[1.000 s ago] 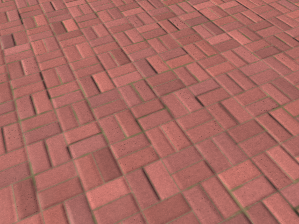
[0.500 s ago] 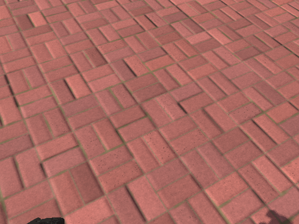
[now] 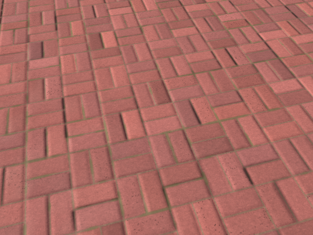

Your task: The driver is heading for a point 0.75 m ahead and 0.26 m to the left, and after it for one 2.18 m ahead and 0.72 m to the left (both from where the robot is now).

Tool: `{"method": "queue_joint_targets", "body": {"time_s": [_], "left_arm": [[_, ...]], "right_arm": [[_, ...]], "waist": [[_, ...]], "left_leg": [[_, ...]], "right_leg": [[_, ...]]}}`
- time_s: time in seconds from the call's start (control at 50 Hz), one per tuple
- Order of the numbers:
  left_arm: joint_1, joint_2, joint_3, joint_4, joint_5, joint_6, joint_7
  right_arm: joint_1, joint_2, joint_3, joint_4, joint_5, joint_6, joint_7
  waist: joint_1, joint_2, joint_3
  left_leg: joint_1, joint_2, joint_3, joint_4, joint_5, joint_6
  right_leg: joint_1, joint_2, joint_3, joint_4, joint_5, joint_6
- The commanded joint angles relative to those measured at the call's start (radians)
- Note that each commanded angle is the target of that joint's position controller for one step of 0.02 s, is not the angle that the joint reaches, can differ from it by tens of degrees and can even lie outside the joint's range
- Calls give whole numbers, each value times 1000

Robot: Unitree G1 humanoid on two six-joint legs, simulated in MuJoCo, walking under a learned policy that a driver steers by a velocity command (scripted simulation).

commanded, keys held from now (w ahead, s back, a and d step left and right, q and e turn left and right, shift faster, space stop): w+q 1.00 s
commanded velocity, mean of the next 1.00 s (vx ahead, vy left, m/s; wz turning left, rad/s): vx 0.50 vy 0.00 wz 0.56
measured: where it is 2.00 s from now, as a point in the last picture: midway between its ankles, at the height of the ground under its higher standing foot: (79, 127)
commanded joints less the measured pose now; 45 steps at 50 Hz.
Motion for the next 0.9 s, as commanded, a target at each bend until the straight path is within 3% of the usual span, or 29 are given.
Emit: {"method": "queue_joint_targets", "body": {"time_s": [0.02, 0.1, 0.14, 0.16, 0.18, 0.2, 0.22, 0.24, 0.26, 0.28, 0.3, 0.32, 0.34, 0.4, 0.5, 0.56, 0.62, 0.66, 0.68, 0.7, 0.72, 0.74, 0.76, 0.78, 0.8, 0.84, 0.9], "left_arm": [[-55, 157, 31, -60, -8, -10, 14], [10, 183, 40, -26, -26, 30, 18], [-7, 206, 46, -31, -30, 49, 24], [-18, 222, 50, -37, -31, 57, 29], [-30, 231, 52, -43, -31, 66, 34], [-45, 222, 45, -51, -33, 70, 40], [-7, 157, 21, -82, -12, 58, 41], [37, 59, -14, -123, -2, 22, 23], [-63, 157, 6, -137, -32, -16, 3], [-131, 168, 7, -165, -59, -33, -5], [-141, 148, 2, -166, -43, -40, 2], [-140, 160, 10, -157, -19, -34, 9], [-120, 161, 14, -155, -12, -21, 8], [-112, 128, 8, -161, 4, 8, 10], [-302, 82, -15, -211, -3, 7, 5], [-362, 105, -9, -234, -18, -3, -5], [-341, 148, 10, -235, -22, -16, -13], [-229, 170, 28, -207, -21, -25, -9], [-118, 203, 44, -191, -7, -31, -2], [11, 275, 61, -181, 11, -28, 5], [67, 284, 67, -147, -5, -13, -5], [18, 193, 44, -168, -19, -8, -5], [-27, 155, 32, -176, -17, 2, 0], [-69, 135, 24, -175, -8, 6, 1], [-94, 114, 17, -168, -2, 6, 4], [-104, 104, 15, -152, -4, 0, 7], [-88, 138, 28, -123, -9, -9, 8]], "right_arm": [[-77, -15, 8, -83, -3, -15, 22], [-175, -21, 10, -159, -1, -14, 49], [-159, -43, -1, -184, 0, -11, 60], [-115, -66, -13, -184, 0, -6, 61], [-11, -103, -35, -167, 2, -2, 58], [157, -158, -68, -129, 5, 1, 46], [283, -260, -103, -105, 5, 14, 21], [221, -302, -100, -140, 7, 3, 22], [234, -209, -72, -151, -3, -7, 28], [206, -165, -60, -148, -10, -16, 28], [141, -147, -55, -151, -8, -21, 29], [86, -110, -44, -165, -10, -24, 26], [57, -103, -39, -182, -20, -24, 21], [61, -129, -47, -181, -12, -29, 6], [121, -159, -57, -156, -2, -14, -19], [169, -163, -60, -134, 4, -7, -20], [170, -150, -59, -128, 5, 0, -25], [145, -130, -54, -136, 1, 7, -25], [144, -82, -36, -147, -5, 5, -21], [223, -18, -16, -166, -7, 1, -20], [298, -33, -9, -186, 16, -5, -22], [250, -129, -31, -164, 24, -2, -23], [155, -156, -39, -178, 14, 4, -22], [109, -145, -40, -187, 1, 7, -21], [94, -131, -43, -194, -4, 10, -17], [109, -91, -38, -194, 8, 20, -8], [64, -58, -28, -219, 3, 27, -6]], "waist": [[6, -58, 64], [33, -59, 81], [1, -89, 42], [-31, -115, -4], [-92, -126, -69], [-185, -103, -156], [-208, 49, -260], [-108, 225, -373], [-178, 100, -394], [-168, 50, -257], [-113, -54, -156], [-80, -55, -116], [-52, -28, -97], [-31, -26, -71], [-99, 24, -30], [-123, 43, -28], [-98, 72, -33], [-34, 91, -64], [19, 57, -162], [24, -132, -314], [-2, -401, -370], [18, -252, -241], [27, -171, -135], [10, -119, -67], [-11, -129, -36], [-31, -166, -24], [-31, -133, -6]], "left_leg": [[60, 1, 56, -137, 110, 7], [-27, -18, 100, -228, -7, 44], [42, -65, 152, -243, -111, 77], [123, -104, 184, -234, -167, 98], [260, -149, 206, -240, -198, 124], [513, -184, 192, -306, -144, 166], [847, -6, -113, -326, -169, 253], [1100, 211, -691, -485, -298, 441], [1113, 211, -693, -554, -332, 406], [996, 176, -533, -556, -272, 360], [835, 128, -415, -561, -157, 324], [729, 93, -333, -574, -49, 303], [652, 71, -303, -597, 15, 302], [534, 41, -227, -633, 131, 312], [444, -45, -139, -616, -4, 232], [476, -18, -206, -580, -89, 211], [564, 21, -300, -494, -119, 190], [563, -4, -314, -397, -68, 160], [511, -59, -265, -221, -74, 126], [259, -176, -145, 102, -317, 60], [-4, -203, -83, 350, -626, 28], [-86, -137, -108, 451, -551, 16], [-92, -103, -66, 464, -468, 13], [-59, -71, -51, 427, -403, 10], [-27, -42, -53, 382, -361, 12], [30, -15, -27, 339, -324, 10], [-17, -1, -16, 251, -261, -6]], "right_leg": [[-93, -286, 50, -122, 257, -121], [104, -344, 22, -35, 373, -106], [149, -352, -7, 66, 643, -82], [159, -349, -21, 156, 824, -70], [138, -334, -36, 311, 940, -54], [24, -295, -60, 537, 889, -19], [-288, -222, -69, 875, 489, 31], [-656, 2, 106, 1196, -358, 80], [-762, -55, 284, 1235, -341, 53], [-795, -96, 270, 1186, -265, 30], [-763, -140, 260, 1074, -194, 28], [-701, -172, 257, 986, -154, 36], [-644, -183, 260, 956, -126, 47], [-606, -175, 231, 833, -67, 103], [-525, -104, 206, 442, 250, 136], [-480, -76, 226, 342, 293, 124], [-450, -77, 258, 287, 198, 87], [-304, -71, 231, 237, 149, 46], [-107, -145, 284, 243, 131, 0], [238, -358, 569, 239, 24, -105], [370, -499, 972, 117, -263, -203], [273, -474, 919, 74, -418, -172], [150, -436, 754, 71, -338, -133], [29, -392, 629, 52, -198, -120], [-42, -358, 541, 33, -99, -113], [-109, -318, 414, -11, 4, -110], [-104, -330, 309, -48, 138, -137]]}}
